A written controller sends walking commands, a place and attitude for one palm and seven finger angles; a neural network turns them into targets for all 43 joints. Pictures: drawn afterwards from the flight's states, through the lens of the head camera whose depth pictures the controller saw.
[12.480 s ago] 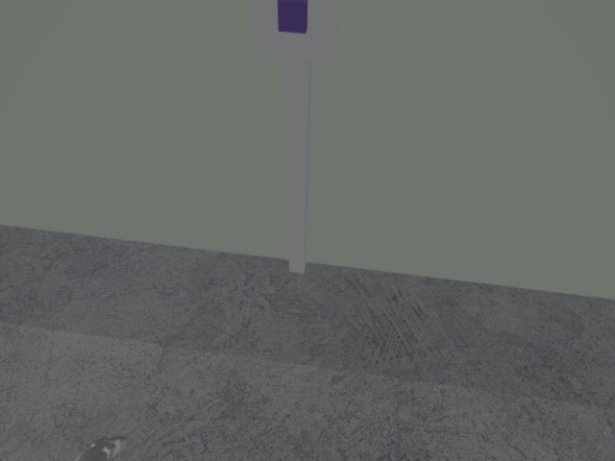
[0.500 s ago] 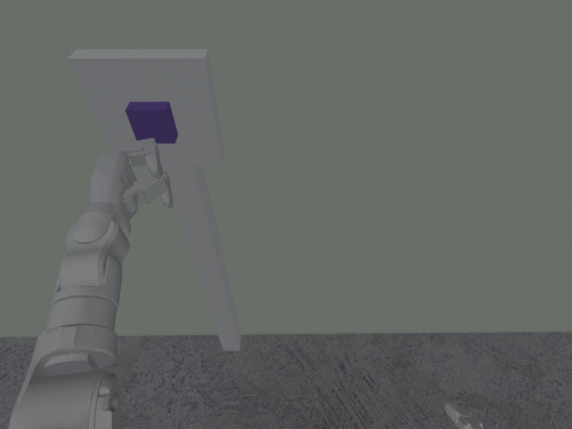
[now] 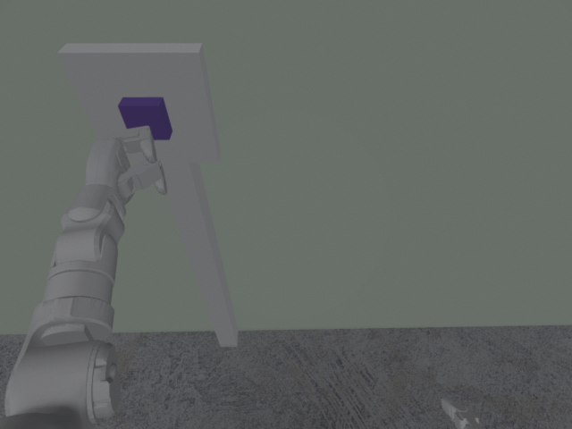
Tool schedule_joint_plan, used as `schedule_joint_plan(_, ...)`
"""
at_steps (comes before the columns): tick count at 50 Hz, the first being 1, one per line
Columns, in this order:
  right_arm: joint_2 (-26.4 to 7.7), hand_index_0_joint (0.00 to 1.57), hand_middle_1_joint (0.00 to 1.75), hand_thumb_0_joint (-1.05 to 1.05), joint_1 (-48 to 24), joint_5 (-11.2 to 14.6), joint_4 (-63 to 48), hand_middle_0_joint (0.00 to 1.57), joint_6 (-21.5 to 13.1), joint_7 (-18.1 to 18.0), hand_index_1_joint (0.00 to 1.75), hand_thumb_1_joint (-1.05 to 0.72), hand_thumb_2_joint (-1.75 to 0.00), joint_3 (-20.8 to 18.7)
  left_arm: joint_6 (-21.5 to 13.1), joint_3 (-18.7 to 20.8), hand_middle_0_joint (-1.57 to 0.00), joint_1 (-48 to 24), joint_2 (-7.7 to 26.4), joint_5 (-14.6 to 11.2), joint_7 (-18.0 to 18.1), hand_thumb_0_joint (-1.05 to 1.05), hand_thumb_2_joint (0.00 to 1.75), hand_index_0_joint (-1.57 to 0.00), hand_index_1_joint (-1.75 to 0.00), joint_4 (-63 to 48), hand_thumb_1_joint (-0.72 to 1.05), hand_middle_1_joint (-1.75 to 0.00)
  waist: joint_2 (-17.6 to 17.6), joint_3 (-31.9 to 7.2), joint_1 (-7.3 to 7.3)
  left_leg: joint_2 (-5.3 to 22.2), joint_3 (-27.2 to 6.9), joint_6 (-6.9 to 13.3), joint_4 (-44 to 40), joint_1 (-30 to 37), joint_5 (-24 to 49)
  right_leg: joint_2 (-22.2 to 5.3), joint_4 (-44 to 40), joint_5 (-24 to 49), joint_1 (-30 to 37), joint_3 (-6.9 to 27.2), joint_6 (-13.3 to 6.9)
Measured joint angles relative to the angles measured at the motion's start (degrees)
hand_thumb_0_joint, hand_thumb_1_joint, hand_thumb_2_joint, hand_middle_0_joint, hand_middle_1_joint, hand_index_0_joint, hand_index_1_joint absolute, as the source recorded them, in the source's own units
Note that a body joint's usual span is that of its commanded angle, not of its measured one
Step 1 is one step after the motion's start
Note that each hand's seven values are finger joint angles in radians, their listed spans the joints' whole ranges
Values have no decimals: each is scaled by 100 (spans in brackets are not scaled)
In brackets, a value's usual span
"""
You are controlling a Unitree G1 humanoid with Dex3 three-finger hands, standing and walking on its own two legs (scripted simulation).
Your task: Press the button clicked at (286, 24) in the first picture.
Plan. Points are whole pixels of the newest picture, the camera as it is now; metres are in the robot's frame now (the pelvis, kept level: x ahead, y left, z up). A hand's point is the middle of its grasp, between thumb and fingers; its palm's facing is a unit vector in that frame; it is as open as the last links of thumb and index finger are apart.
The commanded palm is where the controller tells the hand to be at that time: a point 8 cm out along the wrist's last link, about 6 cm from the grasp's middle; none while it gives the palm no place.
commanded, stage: press the button with the knuckle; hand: left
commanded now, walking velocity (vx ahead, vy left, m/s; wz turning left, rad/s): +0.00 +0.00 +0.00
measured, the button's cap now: (147, 117) +0.49 +0.22 +0.20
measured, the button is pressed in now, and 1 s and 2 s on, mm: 0 10 0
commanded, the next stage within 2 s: hold the button down briefly in 0.54 s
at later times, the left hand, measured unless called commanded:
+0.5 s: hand (156, 157) +0.44 +0.20 +0.16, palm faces +0.07 -1.00 -0.01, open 2.9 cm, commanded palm +0.44 +0.25 +0.17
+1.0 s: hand (157, 156) +0.45 +0.20 +0.16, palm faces +0.07 -1.00 -0.01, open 2.9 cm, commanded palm +0.44 +0.24 +0.17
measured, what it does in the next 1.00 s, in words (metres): stands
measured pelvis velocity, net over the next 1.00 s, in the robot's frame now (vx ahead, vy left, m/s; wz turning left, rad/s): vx -0.04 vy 0.01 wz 0.02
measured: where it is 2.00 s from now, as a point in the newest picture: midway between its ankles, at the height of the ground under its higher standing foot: outside the picture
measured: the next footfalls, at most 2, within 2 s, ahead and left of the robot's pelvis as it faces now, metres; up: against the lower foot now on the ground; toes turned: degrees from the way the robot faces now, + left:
none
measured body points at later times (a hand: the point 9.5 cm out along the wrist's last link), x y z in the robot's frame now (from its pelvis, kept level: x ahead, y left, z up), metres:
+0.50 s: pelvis -0.02 +0.00 +0.00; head +0.01 +0.00 +0.44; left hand +0.43 +0.25 +0.17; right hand +0.06 -0.27 -0.12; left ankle +0.00 +0.12 -0.74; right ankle -0.02 -0.11 -0.74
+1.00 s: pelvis -0.04 +0.01 -0.01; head +0.01 +0.01 +0.44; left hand +0.44 +0.26 +0.16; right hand -0.01 -0.27 -0.12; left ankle +0.00 +0.12 -0.74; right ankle -0.02 -0.11 -0.74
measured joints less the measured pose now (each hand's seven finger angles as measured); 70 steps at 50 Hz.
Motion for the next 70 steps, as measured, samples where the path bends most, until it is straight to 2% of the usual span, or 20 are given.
schedule_joint_plan(8,-30,20,30,1,159,-25,78,20,9,5,30,-90,-89,-25,-335,141,-130,-357,153,29,-118,2,90,-130,-150,533,90,-150,-40,-7,-85,23,13,-7,54,-139,-8,20,50,3,-146,17,-8)
schedule_joint_plan(17,-75,20,30,1,340,-38,223,20,25,28,30,-90,-89,-59,-552,161,-130,-650,205,44,-201,0,92,-130,-150,1082,86,-150,1,-21,-99,14,-30,7,153,-285,-11,10,121,-2,-261,-22,1)
schedule_joint_plan(24,-63,20,30,1,355,-62,254,20,-65,39,30,-90,-89,-20,-883,127,-130,-1210,416,200,-245,-1,93,-132,-150,1864,83,-150,-37,27,-191,24,-93,2,289,-537,22,18,226,27,-477,-80,-11)
schedule_joint_plan(29,-98,20,30,1,405,-74,298,20,-140,39,30,-90,-89,-9,-1105,88,-130,-1566,556,223,-317,-1,94,-133,-150,2373,81,-150,-17,49,-247,17,-127,11,377,-747,58,9,300,59,-667,-111,-6)
schedule_joint_plan(42,-151,20,30,1,685,-112,458,20,-352,71,30,-90,-89,-4,-1436,-33,-130,-2028,698,222,-199,-1,97,-135,-150,2945,79,-150,-30,52,-361,-3,-169,33,524,-1122,130,-14,440,124,-1020,-146,10)
schedule_joint_plan(49,-152,20,30,1,748,-119,494,20,-432,78,30,-90,-89,8,-1476,-29,-130,-2076,723,206,-145,-1,96,-136,-150,3034,79,-150,-38,35,-400,-4,-151,48,563,-1183,135,-18,482,136,-1089,-125,22)
schedule_joint_plan(54,-148,20,30,1,787,-145,466,20,-499,107,30,-90,-89,-14,-1497,-33,-130,-2002,658,228,-113,-1,95,-136,-150,2931,80,-150,-26,13,-369,-19,-142,54,578,-1197,130,-33,515,124,-1113,-113,26)
schedule_joint_plan(63,-112,20,30,1,710,-133,375,20,-503,180,30,-90,-89,-48,-1436,-38,-130,-1309,301,102,-75,1,94,-134,-150,2164,84,-150,27,-73,-197,-13,-64,58,530,-933,50,-28,492,59,-894,-32,31)
schedule_joint_plan(70,-54,20,30,1,422,-74,147,20,-419,176,30,-90,-89,-26,-1148,44,-130,-697,-18,67,-48,2,91,-131,-150,1314,88,-150,47,-120,-143,23,38,39,408,-598,-27,9,411,0,-624,72,18)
